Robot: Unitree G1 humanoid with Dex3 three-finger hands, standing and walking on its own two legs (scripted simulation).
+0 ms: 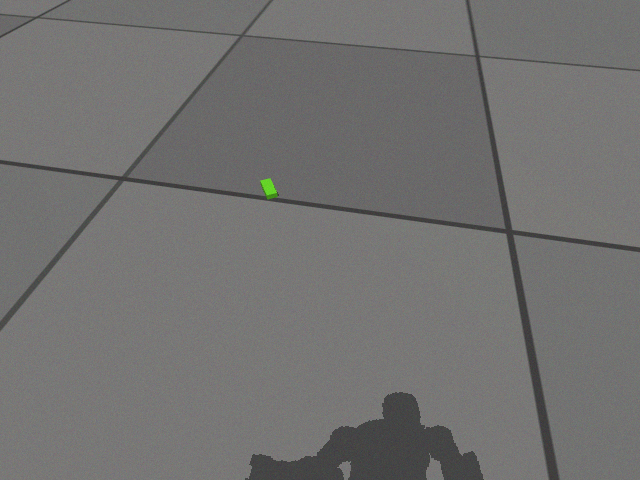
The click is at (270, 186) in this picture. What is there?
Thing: flat box
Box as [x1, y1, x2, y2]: [260, 178, 277, 199]
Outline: 270,178 260,180 261,186 267,199 277,196
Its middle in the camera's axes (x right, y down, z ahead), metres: -0.26 -0.26 +1.90
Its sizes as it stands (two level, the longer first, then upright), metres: 0.117 0.052 0.027
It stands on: the floor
